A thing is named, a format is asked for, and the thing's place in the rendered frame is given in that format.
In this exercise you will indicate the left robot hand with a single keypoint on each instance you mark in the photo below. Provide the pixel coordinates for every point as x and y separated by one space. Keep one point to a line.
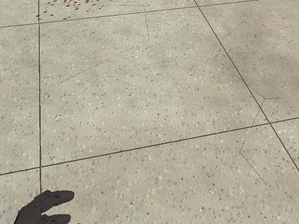
31 213

